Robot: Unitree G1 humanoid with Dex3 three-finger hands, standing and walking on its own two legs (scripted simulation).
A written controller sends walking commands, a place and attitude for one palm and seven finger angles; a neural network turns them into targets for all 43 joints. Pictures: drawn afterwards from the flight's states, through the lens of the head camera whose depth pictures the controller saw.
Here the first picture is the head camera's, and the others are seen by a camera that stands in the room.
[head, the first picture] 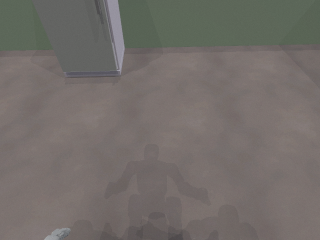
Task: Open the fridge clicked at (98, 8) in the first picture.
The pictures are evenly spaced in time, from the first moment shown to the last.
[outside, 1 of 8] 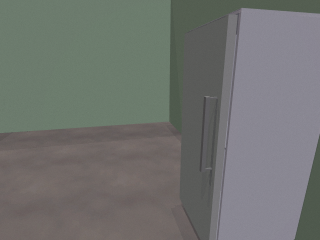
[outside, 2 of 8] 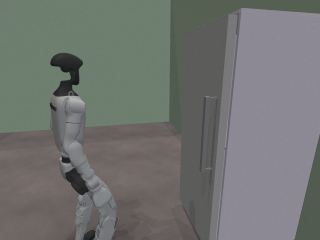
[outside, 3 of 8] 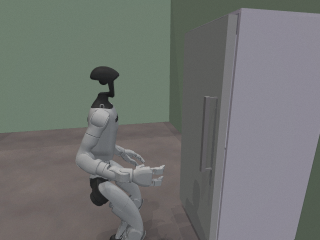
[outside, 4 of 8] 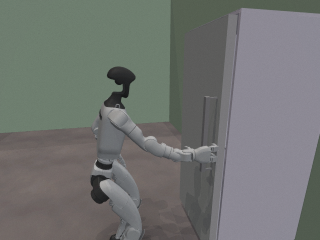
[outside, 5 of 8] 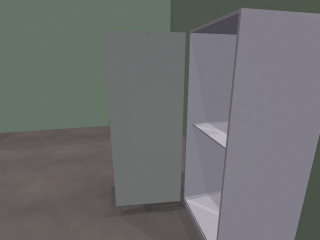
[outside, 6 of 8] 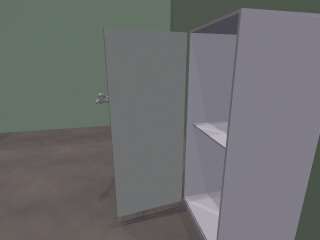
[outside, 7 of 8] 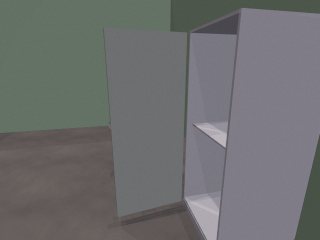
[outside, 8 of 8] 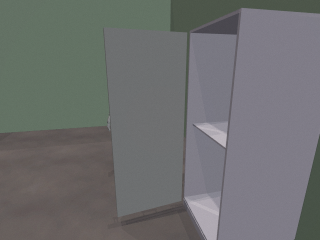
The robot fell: no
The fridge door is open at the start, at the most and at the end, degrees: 0 102 83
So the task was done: yes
